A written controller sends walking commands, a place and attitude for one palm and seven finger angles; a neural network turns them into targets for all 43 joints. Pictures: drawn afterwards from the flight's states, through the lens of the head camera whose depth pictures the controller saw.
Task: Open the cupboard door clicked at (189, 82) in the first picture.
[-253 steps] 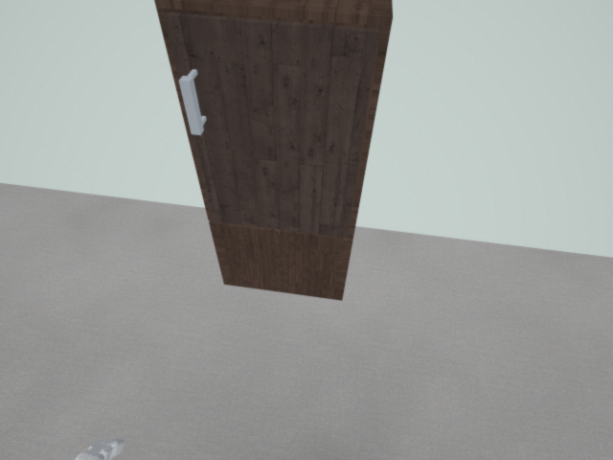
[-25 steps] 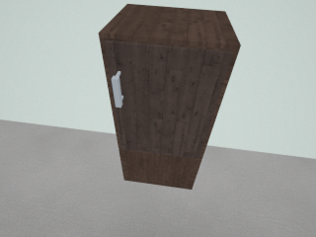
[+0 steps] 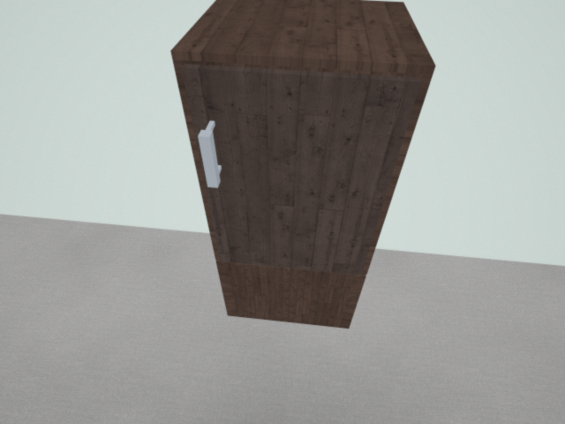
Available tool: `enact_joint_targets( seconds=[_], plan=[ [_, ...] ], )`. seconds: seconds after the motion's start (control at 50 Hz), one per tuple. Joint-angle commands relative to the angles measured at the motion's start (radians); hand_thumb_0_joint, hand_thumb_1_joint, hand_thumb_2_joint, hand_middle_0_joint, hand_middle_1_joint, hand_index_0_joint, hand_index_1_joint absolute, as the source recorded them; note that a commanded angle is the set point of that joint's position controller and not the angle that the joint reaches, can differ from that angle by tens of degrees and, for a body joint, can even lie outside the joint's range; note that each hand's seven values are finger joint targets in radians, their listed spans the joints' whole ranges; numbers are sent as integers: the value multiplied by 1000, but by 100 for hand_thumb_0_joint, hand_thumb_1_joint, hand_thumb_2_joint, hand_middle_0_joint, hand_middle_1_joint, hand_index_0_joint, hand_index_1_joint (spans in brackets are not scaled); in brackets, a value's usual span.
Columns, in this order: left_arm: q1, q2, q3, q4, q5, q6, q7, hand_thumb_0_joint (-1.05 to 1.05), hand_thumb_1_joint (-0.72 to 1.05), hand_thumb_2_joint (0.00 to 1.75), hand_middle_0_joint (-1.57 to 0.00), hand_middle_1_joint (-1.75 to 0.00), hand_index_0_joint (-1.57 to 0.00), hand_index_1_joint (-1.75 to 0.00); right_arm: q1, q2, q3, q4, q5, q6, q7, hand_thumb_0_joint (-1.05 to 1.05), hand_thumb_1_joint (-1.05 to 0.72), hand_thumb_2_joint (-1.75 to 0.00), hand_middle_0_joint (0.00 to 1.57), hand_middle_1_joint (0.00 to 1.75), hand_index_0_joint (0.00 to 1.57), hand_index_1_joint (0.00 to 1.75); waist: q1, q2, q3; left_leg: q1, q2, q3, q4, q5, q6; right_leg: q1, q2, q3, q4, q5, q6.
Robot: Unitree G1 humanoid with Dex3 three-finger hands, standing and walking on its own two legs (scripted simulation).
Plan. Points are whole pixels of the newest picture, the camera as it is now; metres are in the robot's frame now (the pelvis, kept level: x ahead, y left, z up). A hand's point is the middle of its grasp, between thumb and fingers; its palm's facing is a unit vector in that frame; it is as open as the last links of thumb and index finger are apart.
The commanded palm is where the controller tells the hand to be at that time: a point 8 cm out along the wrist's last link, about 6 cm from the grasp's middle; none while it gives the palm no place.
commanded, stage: shuffle to correct the standing spot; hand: left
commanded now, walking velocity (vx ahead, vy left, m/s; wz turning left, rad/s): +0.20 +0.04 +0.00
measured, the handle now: (212, 154) +0.61 +0.20 +0.05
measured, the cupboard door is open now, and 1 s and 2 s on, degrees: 0 0 0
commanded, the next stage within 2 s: come to a stop and stand still in 0.12 s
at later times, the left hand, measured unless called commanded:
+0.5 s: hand out of the picture +0.16 +0.20 -0.17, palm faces -0.01 -0.97 -0.22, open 7.3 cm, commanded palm none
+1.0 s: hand out of the picture +0.11 +0.23 -0.17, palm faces +0.04 -0.99 -0.17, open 7.3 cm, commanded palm none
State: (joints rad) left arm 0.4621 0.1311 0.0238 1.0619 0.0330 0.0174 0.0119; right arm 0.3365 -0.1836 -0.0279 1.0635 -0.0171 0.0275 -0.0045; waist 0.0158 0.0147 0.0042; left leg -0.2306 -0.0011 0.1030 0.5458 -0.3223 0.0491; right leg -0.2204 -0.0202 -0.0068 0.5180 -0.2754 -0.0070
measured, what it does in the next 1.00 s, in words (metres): steps on the spot: right foot, then left foot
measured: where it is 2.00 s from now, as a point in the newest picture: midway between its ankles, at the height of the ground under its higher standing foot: outside the picture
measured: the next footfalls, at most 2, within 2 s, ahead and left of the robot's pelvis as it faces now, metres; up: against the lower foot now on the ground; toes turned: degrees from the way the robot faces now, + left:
right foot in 0.54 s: +0.18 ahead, -0.11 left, +0.00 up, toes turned -7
left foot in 0.84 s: +0.10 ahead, +0.14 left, +0.00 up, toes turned +1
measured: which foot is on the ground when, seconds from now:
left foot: down 0.00-0.56, up 0.58-0.82, down 0.84-1.00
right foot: down 0.00-0.18, up 0.20-0.52, down 0.54-0.88, up 0.90-1.00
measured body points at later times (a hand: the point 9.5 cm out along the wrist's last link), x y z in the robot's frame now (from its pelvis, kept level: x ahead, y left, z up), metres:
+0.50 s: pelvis +0.09 +0.02 +0.00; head +0.10 +0.02 +0.45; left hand +0.16 +0.25 -0.15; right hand +0.03 -0.17 -0.16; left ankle +0.05 +0.10 -0.74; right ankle +0.14 -0.11 -0.72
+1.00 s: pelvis +0.06 +0.05 +0.00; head +0.05 +0.07 +0.45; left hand +0.11 +0.28 -0.16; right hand +0.08 -0.18 -0.14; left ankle +0.06 +0.14 -0.74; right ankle +0.08 -0.09 -0.71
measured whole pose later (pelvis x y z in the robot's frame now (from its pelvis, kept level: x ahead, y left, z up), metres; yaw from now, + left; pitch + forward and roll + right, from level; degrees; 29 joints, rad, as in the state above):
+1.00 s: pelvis +0.06 +0.05 +0.00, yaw -2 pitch -2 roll -1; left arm 0.25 0.18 0.06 0.99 0.03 0.05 0.02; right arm 0.28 -0.14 -0.03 1.03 -0.03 0.02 -0.02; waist 0.00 -0.04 0.00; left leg -0.19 -0.01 0.06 0.49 -0.27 0.05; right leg -0.32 -0.03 -0.02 0.69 -0.35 0.01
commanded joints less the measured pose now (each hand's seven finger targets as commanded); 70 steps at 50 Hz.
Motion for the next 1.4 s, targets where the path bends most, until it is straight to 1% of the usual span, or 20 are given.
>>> enact_joint_targets(
  seconds=[0.0, 0.06, 0.12, 0.16, 0.18, 0.28, 0.34, 0.44, 0.5, 0.56, 0.62, 0.78, 0.82, 0.86, 1.02, 1.14, 1.2, 1.22, 1.28, 1.38],
  plan=[
    [112, 171, 42, -20, -10, -45, 23, 0, 90, 90, -20, -30, -20, -30, -35, -48, -11, -85, 3, -42, 0, 0, -90, -90, 20, 30, 20, 30, 22, -245, 124, -268, 13, -2, 155, -110, -21, 54, -264, 434, -328, -366, -172],
    [79, 175, 55, -32, -5, -53, 31, 0, 90, 90, -20, -30, -20, -30, -46, -36, -15, -98, 7, -52, 7, 0, -90, -90, 20, 30, 20, 30, 6, -190, 124, -270, 48, -54, 181, -145, -12, 27, -287, 400, -309, -299, -196],
    [-16, 135, 43, -55, -3, -41, 22, 0, 90, 90, -20, -30, -20, -30, 88, -14, -9, -40, 11, -63, 5, 0, -90, -90, 20, 30, 20, 30, -64, -81, 111, 86, 11, -5, -70, -24, -21, -207, -143, 161, -157, -239, -114],
    [-34, 56, 27, -77, -10, -32, 10, 0, 90, 90, -20, -30, -20, -30, 234, -132, -38, 1, 0, -68, -20, 0, -90, -90, 20, 30, 20, 30, -105, 273, 106, 226, 263, -390, -323, -284, 61, -431, 22, -36, 236, -232, -24],
    [-89, 51, 26, -113, -5, -38, 8, 0, 90, 90, -20, -30, -20, -30, 247, -158, -45, -5, -1, -65, -27, 0, -90, -90, 20, 30, 20, 30, -108, 245, 154, 187, 369, -502, -411, -322, 134, -489, -3, -37, 388, -251, -19],
    [-65, 9, 12, -66, -3, -30, 5, 0, 90, 90, -20, -30, -20, -30, 86, -57, -2, -43, 1, -86, -30, 0, -90, -90, 20, 30, 20, 30, -14, -34, 156, 0, 298, -262, -374, 222, 127, -316, -98, 5, 405, -37, 12],
    [-57, -3, 3, -53, -14, -16, 17, 0, 90, 90, -20, -30, -20, -30, 67, -47, 6, -30, 4, -92, -44, 0, -90, -90, 20, 30, 20, 30, -2, 35, 71, 29, 249, -121, -261, 714, 87, -156, -66, -31, 231, 46, 28],
    [-135, 59, 26, -106, -8, 5, 22, 0, 90, 90, -20, -30, -20, -30, 103, -67, -25, -9, -2, -56, -57, 0, -90, -90, 20, 30, 20, 30, -26, 103, 82, 98, 271, -126, -140, 880, 69, -126, -31, -67, 97, 40, 11],
    [-104, 99, 41, -117, -5, -6, 25, 0, 90, 90, -20, -30, -20, -30, 96, -58, -38, -18, 3, -42, -55, 0, -90, -90, 20, 30, 20, 30, -2, 22, 34, 49, 203, -90, -5, 724, 18, 14, -59, -32, -20, 398, -3],
    [-68, 186, 56, -109, -10, -21, 35, 0, 90, 90, -20, -30, -20, -30, 99, 20, -42, -36, 18, -24, -43, 0, -90, -90, 20, 30, 20, 30, 1, -152, -79, -143, 13, -5, 272, -114, -66, 191, -350, 164, -10, 1079, -197],
    [-174, 172, 59, -144, -4, -15, 51, 0, 90, 90, -20, -30, -20, -30, 20, 23, -45, -59, 14, 4, -36, 0, -90, -90, 20, 30, 20, 30, 5, -191, -69, -166, 30, -106, 495, -274, -64, 73, -342, 186, -107, 775, -253],
    [-270, 186, 68, -178, -4, 6, 38, 0, 90, 90, -20, -30, -20, -30, 103, 18, -35, -46, 5, -5, -16, 0, -90, -90, 20, 30, 20, 30, -53, -132, -55, 86, 4, -22, -11, 24, -71, -134, -213, 127, -122, 84, -115],
    [-251, 112, 52, -193, -16, 18, 27, 0, 90, 90, -20, -30, -20, -30, 99, -68, -47, -67, -4, -20, -17, 0, -90, -90, 20, 30, 20, 30, -53, 141, -16, 82, 173, -276, -240, -68, -10, -247, -70, 23, 31, -155, -17],
    [-285, 88, 42, -182, -14, 17, 20, 0, 90, 90, -20, -30, -20, -30, -63, -120, -40, -113, -18, -25, -21, 0, -90, -90, 20, 30, 20, 30, -23, 209, 97, -218, 307, -422, -410, -230, 99, -110, -25, 0, 193, -129, 22],
    [-197, 60, 12, -90, -12, -6, -1, 0, 90, 90, -20, -30, -20, -30, -17, -103, -28, -57, -11, -40, -38, 0, -90, -90, 20, 30, 20, 30, -34, 87, 88, 84, 234, -274, -298, 160, 80, -118, -16, -27, 12, -86, 26],
    [-69, 104, 7, -20, -18, -18, 18, 0, 90, 90, -20, -30, -20, -30, -10, -61, -15, -25, 10, -46, -38, 0, -90, -90, 20, 30, 20, 30, -20, -5, -6, 40, 128, -145, -155, 305, -12, 101, -107, 51, -121, 309, -23],
    [-96, 87, -2, -8, -21, -24, 19, 0, 90, 90, -20, -30, -20, -30, -12, -53, -7, 3, 7, -34, -36, 0, -90, -90, 20, 30, 20, 30, -31, -104, 31, 62, 110, -124, -176, 169, -26, 24, -93, 70, -167, 171, -23],
    [-116, 226, -11, -84, 8, -39, 20, 0, 90, 90, -20, -30, -20, -30, -12, -142, -3, -83, -3, -59, -24, 0, -90, -90, 20, 30, 20, 30, -44, -135, 124, 31, 88, -170, -152, 297, -32, -10, -56, 25, -118, 221, -20],
    [-70, 114, -9, -74, -10, -32, 27, 0, 90, 90, -20, -30, -20, -30, 13, -105, -11, -77, -6, -74, -46, 0, -90, -90, 20, 30, 20, 30, -27, 38, -107, 89, 134, -174, -83, 366, -6, 33, -64, 32, -56, 168, -35],
    [-70, 142, 3, -100, -10, -29, 25, 0, 90, 90, -20, -30, -20, -30, 16, -70, -8, -102, -3, -44, -36, 0, -90, -90, 20, 30, 20, 30, -36, -65, 102, -79, 60, -120, -49, 70, -17, -86, -106, 125, -178, -51, -64]
  ],
)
